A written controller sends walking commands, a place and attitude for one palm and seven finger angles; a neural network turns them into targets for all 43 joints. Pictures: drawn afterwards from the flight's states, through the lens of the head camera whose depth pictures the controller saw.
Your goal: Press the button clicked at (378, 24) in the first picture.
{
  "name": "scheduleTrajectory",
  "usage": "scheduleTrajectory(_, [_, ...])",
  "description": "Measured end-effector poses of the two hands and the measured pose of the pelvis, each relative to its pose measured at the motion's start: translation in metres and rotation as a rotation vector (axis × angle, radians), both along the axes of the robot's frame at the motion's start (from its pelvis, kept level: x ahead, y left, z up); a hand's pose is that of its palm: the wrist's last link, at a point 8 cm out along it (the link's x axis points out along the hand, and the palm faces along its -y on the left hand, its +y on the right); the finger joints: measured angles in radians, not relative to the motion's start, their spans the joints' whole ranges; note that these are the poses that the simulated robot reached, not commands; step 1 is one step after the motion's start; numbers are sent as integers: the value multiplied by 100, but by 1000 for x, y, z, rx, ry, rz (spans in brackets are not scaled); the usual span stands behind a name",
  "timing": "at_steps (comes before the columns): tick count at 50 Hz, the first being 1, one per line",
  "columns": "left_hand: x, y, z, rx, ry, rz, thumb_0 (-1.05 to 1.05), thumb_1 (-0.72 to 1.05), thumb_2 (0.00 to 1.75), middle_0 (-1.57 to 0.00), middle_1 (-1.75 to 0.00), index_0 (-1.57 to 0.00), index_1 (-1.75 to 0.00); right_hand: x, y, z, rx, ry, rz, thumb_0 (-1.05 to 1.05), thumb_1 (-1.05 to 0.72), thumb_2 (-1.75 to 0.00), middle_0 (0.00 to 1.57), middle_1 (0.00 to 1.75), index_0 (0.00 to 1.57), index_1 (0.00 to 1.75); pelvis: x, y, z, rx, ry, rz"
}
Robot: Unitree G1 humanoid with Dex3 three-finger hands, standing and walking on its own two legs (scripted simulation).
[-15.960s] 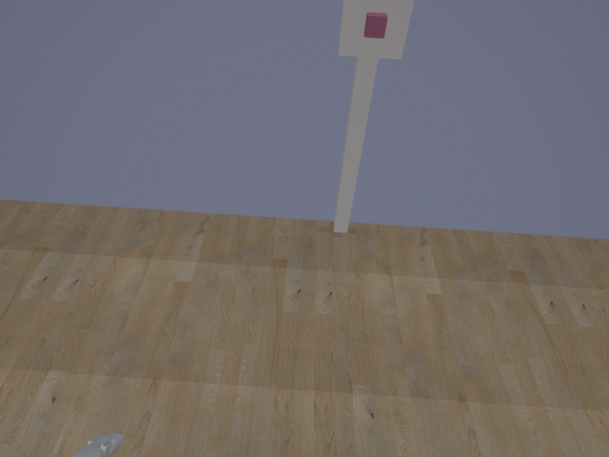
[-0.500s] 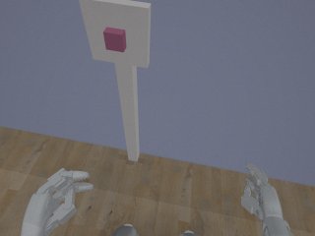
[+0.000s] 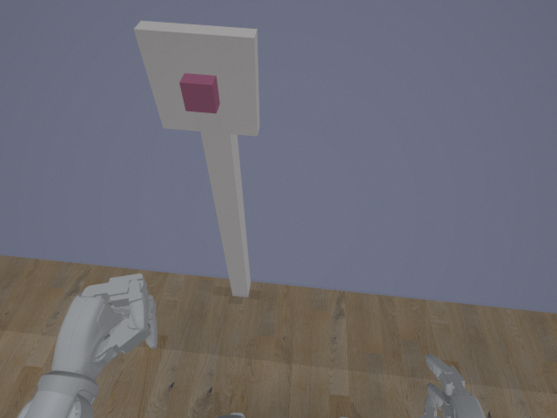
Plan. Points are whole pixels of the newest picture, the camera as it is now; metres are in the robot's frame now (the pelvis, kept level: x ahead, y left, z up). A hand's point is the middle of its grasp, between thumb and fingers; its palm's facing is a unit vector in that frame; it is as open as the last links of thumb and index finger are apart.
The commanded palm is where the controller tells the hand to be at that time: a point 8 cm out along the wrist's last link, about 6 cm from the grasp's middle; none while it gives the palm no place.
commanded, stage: raise the hand and make a fist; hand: left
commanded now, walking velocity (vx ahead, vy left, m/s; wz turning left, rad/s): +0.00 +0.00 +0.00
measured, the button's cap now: (201, 92) +0.57 +0.17 +0.16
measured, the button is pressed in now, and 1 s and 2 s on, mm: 0 0 0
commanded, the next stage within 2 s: aim a knuckle at the button in 0.98 s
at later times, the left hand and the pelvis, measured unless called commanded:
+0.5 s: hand (115, 270) +0.25 +0.20 +0.14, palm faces +0.00 -1.00 -0.08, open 3.1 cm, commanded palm +0.22 +0.25 +0.15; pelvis +0.03 -0.01 +0.03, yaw +1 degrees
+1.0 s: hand (129, 275) +0.24 +0.18 +0.16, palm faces +0.01 -1.00 -0.07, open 3.1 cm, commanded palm +0.21 +0.23 +0.16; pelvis +0.01 -0.03 +0.04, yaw +0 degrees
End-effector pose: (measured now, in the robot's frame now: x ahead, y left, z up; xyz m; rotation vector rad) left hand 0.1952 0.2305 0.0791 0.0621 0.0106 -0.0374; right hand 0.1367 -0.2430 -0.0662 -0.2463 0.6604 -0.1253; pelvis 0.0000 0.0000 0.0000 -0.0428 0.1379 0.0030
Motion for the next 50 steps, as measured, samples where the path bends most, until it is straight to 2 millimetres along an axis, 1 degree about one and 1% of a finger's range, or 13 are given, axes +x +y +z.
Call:
scheduleTrajectory(4, [10,0,4,-4,16,-34,2,90,90,-129,-148,-128,-148,21,2,15,-1,-77,-7,2,-90,-89,20,30,21,30,7,1,4,0,-11,-4])
scheduleTrajectory(9, [18,13,30,-3,-47,30,2,90,90,-130,-149,-129,-149,48,14,33,24,-158,20,1,-90,-89,20,30,21,30,16,0,11,0,-38,-1])
scheduleTrajectory(12, [21,17,41,-1,-69,46,2,90,90,-130,-149,-129,-149,59,21,38,41,-176,52,1,-90,-89,20,30,21,30,19,0,15,-1,-50,4])
scheduleTrajectory(16, [26,15,43,3,-24,20,2,90,90,-130,-149,-129,-150,67,27,39,58,-171,83,1,-90,-89,20,30,21,30,22,-1,19,1,-63,9])
scheduleTrajectory(19, [28,14,46,9,6,2,2,90,90,-130,-149,-130,-150,68,28,39,64,-160,91,1,-90,-89,20,30,21,30,23,-3,22,4,-72,9])
scheduleTrajectory(22, [30,18,55,18,-8,12,2,90,90,-130,-149,-130,-150,66,27,38,66,-142,91,1,-90,-89,20,30,21,30,25,-6,25,7,-81,9])
scheduleTrajectory(27, [36,25,75,18,-71,42,2,90,90,-130,-149,-130,-150,58,19,34,62,-108,86,1,-90,-89,20,30,21,30,25,-12,29,11,-100,13])
scheduleTrajectory(30, [41,24,81,13,-71,33,2,90,90,-130,-150,-130,-150,53,11,33,58,-97,74,1,-90,-89,20,30,21,30,24,-14,31,13,-108,12])
scheduleTrajectory(35, [44,15,80,-2,-30,-1,2,90,90,-130,-150,-130,-150,48,-1,36,54,-112,43,1,-90,-89,20,30,21,30,23,-19,34,19,-118,5])
scheduleTrajectory(40, [36,8,75,-13,-19,11,2,90,90,-130,-149,-130,-150,45,-11,41,45,-132,32,1,-90,-89,20,30,21,30,19,-24,35,25,-129,-2])
scheduleTrajectory(47, [25,4,80,5,-66,52,2,90,90,-130,-149,-130,-150,41,-15,43,44,-142,46,1,-90,-89,20,30,21,30,11,-30,35,28,-145,4])
scheduleTrajectory(50, [23,1,79,5,-57,43,2,90,90,-130,-150,-130,-150,40,-15,42,50,-144,48,1,-90,-89,20,30,21,30,9,-32,36,29,-149,5])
